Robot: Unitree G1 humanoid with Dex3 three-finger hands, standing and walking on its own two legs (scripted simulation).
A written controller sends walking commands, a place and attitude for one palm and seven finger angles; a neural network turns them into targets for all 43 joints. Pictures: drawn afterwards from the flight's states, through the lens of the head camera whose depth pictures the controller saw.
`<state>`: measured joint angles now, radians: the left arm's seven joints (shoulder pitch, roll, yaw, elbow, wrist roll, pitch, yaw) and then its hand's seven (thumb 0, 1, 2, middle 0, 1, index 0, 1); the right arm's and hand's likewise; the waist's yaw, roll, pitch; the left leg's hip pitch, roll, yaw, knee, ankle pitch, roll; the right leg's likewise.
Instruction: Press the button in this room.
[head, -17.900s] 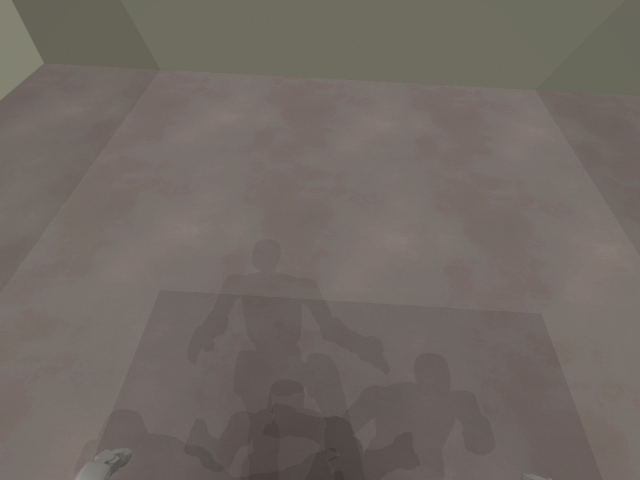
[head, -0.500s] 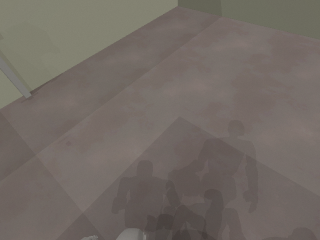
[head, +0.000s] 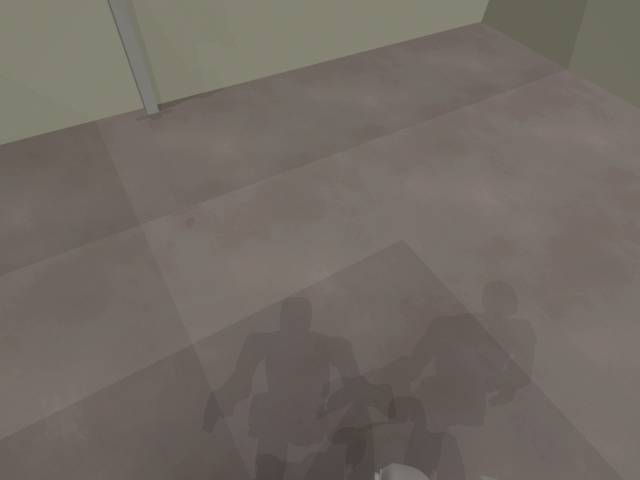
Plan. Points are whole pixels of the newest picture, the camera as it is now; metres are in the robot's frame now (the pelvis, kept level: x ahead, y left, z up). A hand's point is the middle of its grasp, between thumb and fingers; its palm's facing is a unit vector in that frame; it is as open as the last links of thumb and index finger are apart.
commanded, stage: turn or walk to find it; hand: left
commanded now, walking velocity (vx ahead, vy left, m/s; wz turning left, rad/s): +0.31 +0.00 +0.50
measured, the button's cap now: out of the picture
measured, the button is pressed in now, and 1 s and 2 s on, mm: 0 0 0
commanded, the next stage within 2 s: stand and wait in 1.94 s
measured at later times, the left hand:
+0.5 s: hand out of the picture +0.06 +0.13 -0.14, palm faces +0.28 -0.93 -0.26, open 7.3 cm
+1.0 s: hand (172, 420) +0.21 +0.24 -0.18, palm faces +0.45 -0.87 -0.18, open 7.3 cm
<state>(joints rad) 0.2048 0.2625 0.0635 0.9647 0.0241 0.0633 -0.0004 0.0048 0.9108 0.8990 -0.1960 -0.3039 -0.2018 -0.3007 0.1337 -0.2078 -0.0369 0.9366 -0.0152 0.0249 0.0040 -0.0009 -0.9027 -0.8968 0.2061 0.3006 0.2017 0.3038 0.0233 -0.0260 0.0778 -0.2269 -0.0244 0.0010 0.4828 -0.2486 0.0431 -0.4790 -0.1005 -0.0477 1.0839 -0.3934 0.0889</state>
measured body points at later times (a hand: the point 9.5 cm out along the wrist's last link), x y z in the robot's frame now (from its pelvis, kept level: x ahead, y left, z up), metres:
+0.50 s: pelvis +0.09 -0.05 +0.01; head +0.11 -0.09 +0.46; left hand +0.04 +0.18 -0.12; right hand +0.17 -0.30 -0.16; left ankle +0.08 +0.12 -0.63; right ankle +0.05 -0.15 -0.74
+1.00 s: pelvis +0.28 +0.07 +0.00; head +0.30 +0.09 +0.44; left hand +0.19 +0.29 -0.16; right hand +0.47 -0.10 -0.14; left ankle +0.26 +0.13 -0.74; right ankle +0.35 -0.07 -0.65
